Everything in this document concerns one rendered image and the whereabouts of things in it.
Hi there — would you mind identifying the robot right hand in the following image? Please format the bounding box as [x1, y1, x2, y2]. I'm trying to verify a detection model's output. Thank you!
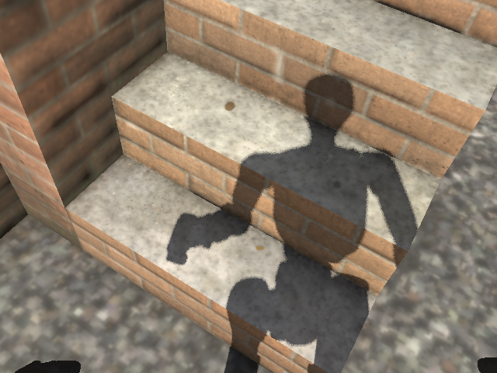
[478, 357, 497, 373]

